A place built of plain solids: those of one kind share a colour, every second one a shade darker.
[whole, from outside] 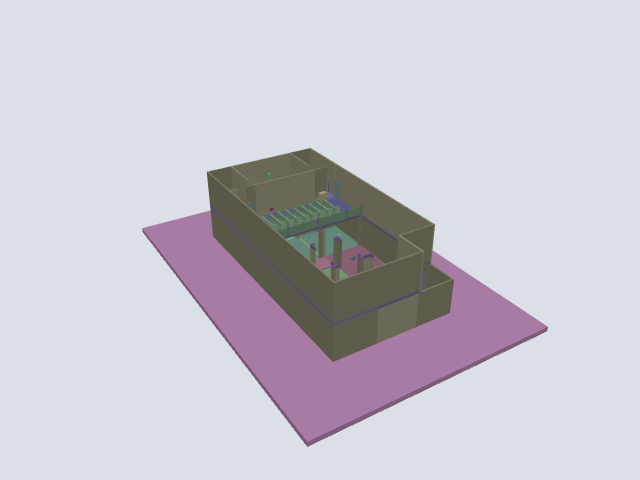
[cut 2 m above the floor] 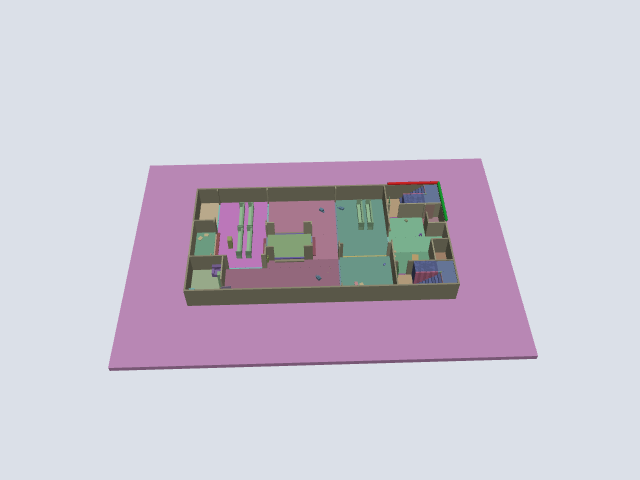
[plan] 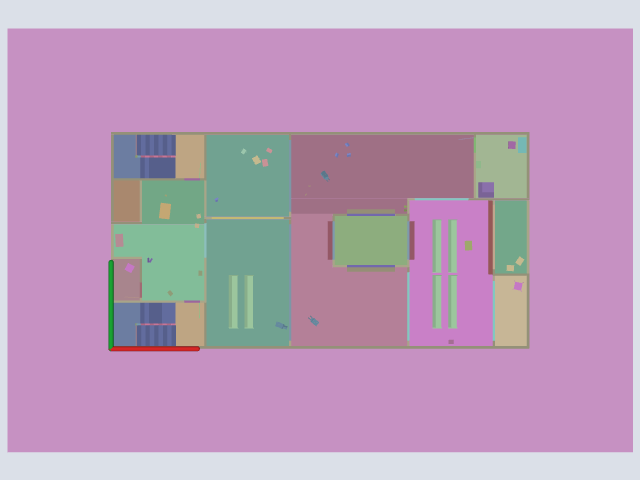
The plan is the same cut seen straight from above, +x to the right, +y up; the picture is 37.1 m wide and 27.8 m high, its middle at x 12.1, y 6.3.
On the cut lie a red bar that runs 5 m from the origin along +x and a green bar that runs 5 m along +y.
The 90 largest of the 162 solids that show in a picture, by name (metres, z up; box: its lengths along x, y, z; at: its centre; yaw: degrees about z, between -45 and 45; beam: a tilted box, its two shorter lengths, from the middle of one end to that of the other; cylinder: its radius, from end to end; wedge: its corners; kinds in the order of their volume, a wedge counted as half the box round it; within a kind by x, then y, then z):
{
 "under_1": {"box": [36.23, 24.55, 0.5], "at": [12.12, 6.28, -0.6]},
 "wall_1": {"box": [0.16, 2.51, 7.7], "at": [0.08, 1.42, 3.55]},
 "wall_2": {"box": [0.16, 2.4, 3.64], "at": [0.08, 4.0, 1.52]},
 "wall_3": {"box": [0.16, 1.89, 3.64], "at": [0.08, 6.28, 1.52]},
 "wall_4": {"box": [0.16, 6.95, 3.76], "at": [0.08, 6.28, 5.52]},
 "wall_5": {"box": [0.16, 2.4, 3.64], "at": [0.08, 8.55, 1.52]},
 "wall_6": {"box": [0.16, 2.51, 7.7], "at": [0.08, 11.13, 3.55]},
 "wall_7": {"box": [1.79, 0.13, 3.64], "at": [0.9, 5.26, 1.52]},
 "wall_8": {"box": [1.79, 0.13, 3.64], "at": [0.9, 7.29, 1.52]},
 "wall_9": {"box": [0.13, 1.36, 3.64], "at": [1.73, 4.52, 1.52]},
 "wall_10": {"box": [0.13, 2.4, 3.64], "at": [1.73, 8.55, 1.52]},
 "wall_11": {"box": [4.12, 0.13, 3.76], "at": [2.06, 2.73, 5.52]},
 "wall_12": {"box": [4.24, 0.13, 3.64], "at": [2.12, 2.73, 1.52]},
 "wall_13": {"box": [4.24, 0.13, 3.64], "at": [2.12, 9.81, 1.52]},
 "wall_14": {"box": [4.36, 0.13, 3.76], "at": [2.18, 9.81, 5.52]},
 "wall_15": {"box": [0.13, 2.51, 3.64], "at": [5.46, 1.42, 1.52]},
 "wall_16": {"box": [0.13, 2.47, 3.64], "at": [5.46, 4.04, 1.52]},
 "wall_17": {"box": [0.13, 6.95, 3.76], "at": [5.46, 6.28, 5.52]},
 "wall_18": {"box": [0.13, 2.11, 3.64], "at": [5.46, 8.7, 1.52]},
 "wall_19": {"box": [0.13, 1.35, 3.76], "at": [5.46, 10.56, 5.52]},
 "wall_20": {"box": [0.13, 2.51, 3.64], "at": [5.46, 11.13, 1.52]},
 "wall_21": {"box": [21.16, 0.16, 3.76], "at": [10.58, 12.47, 5.52]},
 "wall_22": {"box": [24.23, 0.16, 7.7], "at": [12.12, 0.08, 3.55]},
 "wall_23": {"box": [24.23, 0.16, 3.64], "at": [12.12, 12.47, 1.52]},
 "wall_24": {"box": [0.13, 2.63, 3.64], "at": [21.07, 10.04, 1.52]},
 "wall_25": {"box": [0.16, 3.64, 3.76], "at": [21.08, 10.57, 5.52]},
 "wall_26": {"box": [3.53, 0.13, 3.64], "at": [22.46, 8.66, 1.52]},
 "wall_27": {"box": [3.23, 0.16, 3.76], "at": [22.61, 8.68, 5.52]},
 "wall_28": {"box": [2.13, 0.13, 3.64], "at": [23.16, 4.29, 1.52]},
 "wall_29": {"box": [0.16, 4.07, 3.64], "at": [24.15, 2.19, 1.52]},
 "wall_30": {"box": [0.16, 8.44, 3.76], "at": [24.15, 4.38, 5.52]},
 "wall_31": {"box": [0.16, 4.24, 3.64], "at": [24.15, 6.47, 1.52]},
 "wall_32": {"box": [0.16, 3.67, 3.64], "at": [24.15, 10.56, 1.52]},
 "stair_1": {"box": [0.28, 1.2, 2.02], "at": [1.6, 0.76, 0.71]},
 "stair_2": {"box": [0.28, 1.2, 2.02], "at": [1.6, 11.79, 0.71]},
 "stair_3": {"box": [0.53, 1.2, 1.83], "at": [1.73, 0.76, 0.62]},
 "stair_4": {"box": [0.53, 1.2, 1.83], "at": [1.73, 11.79, 0.62]},
 "stair_5": {"box": [0.78, 1.2, 1.64], "at": [1.85, 11.79, 0.52]},
 "stair_6": {"box": [0.78, 1.2, 1.64], "at": [1.86, 0.76, 0.52]},
 "stair_7": {"box": [1.03, 1.2, 1.45], "at": [1.98, 0.76, 0.42]},
 "stair_8": {"box": [1.03, 1.2, 1.45], "at": [1.98, 11.79, 0.42]},
 "stair_9": {"box": [1.29, 1.2, 1.26], "at": [2.11, 0.76, 0.33]},
 "stair_10": {"box": [1.28, 1.2, 1.26], "at": [2.11, 11.79, 0.33]},
 "stair_11": {"box": [1.54, 1.2, 1.07], "at": [2.23, 0.76, 0.23]},
 "stair_12": {"box": [1.53, 1.2, 1.07], "at": [2.23, 11.79, 0.23]},
 "stair_13": {"box": [1.79, 1.2, 0.87], "at": [2.36, 0.76, 0.14]},
 "stair_14": {"box": [1.79, 1.2, 0.87], "at": [2.36, 11.79, 0.14]},
 "stair_15": {"box": [2.04, 1.2, 0.68], "at": [2.48, 11.79, 0.04]},
 "stair_16": {"box": [2.04, 1.2, 0.68], "at": [2.49, 0.76, 0.04]},
 "stair_17": {"box": [2.29, 1.2, 0.49], "at": [2.61, 0.76, -0.05]},
 "stair_18": {"box": [2.29, 1.2, 0.49], "at": [2.61, 11.79, -0.05]},
 "stair_19": {"box": [2.04, 1.2, 2.41], "at": [2.71, 2.07, 0.9]},
 "stair_20": {"box": [2.04, 1.2, 2.41], "at": [2.71, 10.48, 0.9]},
 "stair_21": {"box": [1.79, 1.2, 2.6], "at": [2.84, 2.07, 1.0]},
 "stair_22": {"box": [1.79, 1.2, 2.6], "at": [2.84, 10.48, 1.0]},
 "stair_23": {"box": [1.54, 1.2, 2.79], "at": [2.96, 2.07, 1.1]},
 "stair_24": {"box": [1.53, 1.2, 2.79], "at": [2.96, 10.48, 1.1]},
 "stair_25": {"box": [1.03, 1.2, 3.17], "at": [3.21, 10.48, 1.29]},
 "stair_26": {"box": [0.78, 1.2, 3.37], "at": [3.34, 2.07, 1.38]},
 "floor_prayer_hall_1": {"box": [2.4, 3.1, 0.5], "at": [11.63, 6.28, -0.25]},
 "floor_prayer_hall_2": {"box": [6.72, 4.57, 0.5], "at": [13.79, 2.44, -0.25]},
 "floor_prayer_hall_3": {"box": [6.72, 0.9, 0.5], "at": [13.79, 8.28, -0.25]},
 "floor_prayer_hall_4": {"box": [10.57, 3.67, 0.5], "at": [15.71, 10.56, -0.25]},
 "floor_under_gallery_1": {"box": [4.77, 7.35, 0.5], "at": [7.92, 3.83, -0.25]},
 "floor_under_gallery_2": {"box": [4.77, 4.75, 0.5], "at": [7.92, 10.02, -0.25]},
 "floor_ark_end_1": {"box": [4.82, 8.44, 0.5], "at": [19.69, 4.38, -0.25]},
 "stair_landing_1": {"box": [1.31, 1.31, 2.22], "at": [0.81, 0.81, 0.81]},
 "stair_landing_2": {"box": [1.31, 1.31, 2.22], "at": [0.81, 11.74, 0.81]},
 "stair_landing_3": {"box": [1.56, 1.2, 2.22], "at": [0.94, 2.07, 0.81]},
 "stair_landing_4": {"box": [1.56, 1.2, 2.22], "at": [0.94, 10.48, 0.81]},
 "floor_vestibule_1": {"box": [5.24, 1.89, 0.5], "at": [2.78, 6.28, -0.25]},
 "floor_vestibule_2": {"box": [3.61, 2.53, 0.5], "at": [3.6, 4.07, -0.25]},
 "floor_vestibule_3": {"box": [3.61, 2.53, 0.5], "at": [3.6, 8.48, -0.25]},
 "upper_floor_gallery_1": {"box": [4.9, 12.23, 0.16], "at": [7.98, 6.28, 3.56]},
 "floor_bimah_1": {"box": [4.19, 2.84, 0.78], "at": [15.05, 6.28, -0.11]},
 "floor_ark_1": {"box": [1.84, 4.24, 0.76], "at": [23.15, 6.47, -0.12]},
 "floor_minister_room_1": {"box": [2.94, 3.67, 0.5], "at": [22.6, 10.56, -0.25]},
 "floor_women_lobby_1": {"box": [1.67, 2.51, 0.5], "at": [4.57, 1.42, -0.25]},
 "floor_women_lobby_2": {"box": [1.67, 2.51, 0.5], "at": [4.57, 11.13, -0.25]},
 "floor_hall_1": {"box": [1.84, 4.07, 0.5], "at": [23.15, 2.19, -0.25]},
 "wall_band_1": {"box": [21.16, 0.16, 0.31], "at": [10.58, 12.47, 3.49]},
 "wall_band_2": {"box": [24.23, 0.16, 0.31], "at": [12.12, 0.08, 3.49]},
 "pew_1": {"box": [0.38, 3.09, 0.44], "at": [7.13, 2.72, 0.22]},
 "pew_2": {"box": [0.38, 3.09, 0.44], "at": [8.03, 2.72, 0.22]},
 "pew_3": {"box": [0.38, 3.09, 0.44], "at": [19.83, 2.72, 0.22]},
 "pew_4": {"box": [0.38, 3.09, 0.44], "at": [19.83, 5.95, 0.22]},
 "floor_cellar_stair_1": {"box": [1.5, 2.4, 0.5], "at": [0.91, 8.55, -0.25]},
 "floor_cloak_room_1": {"box": [1.5, 2.4, 0.5], "at": [0.91, 4.0, -0.25]},
 "stair_guard_1": {"box": [0.08, 12.23, 0.98], "at": [10.39, 6.28, 4.13]},
 "wall_foot_1": {"box": [21.16, 0.16, 0.17], "at": [10.58, 12.47, 3.57]}
}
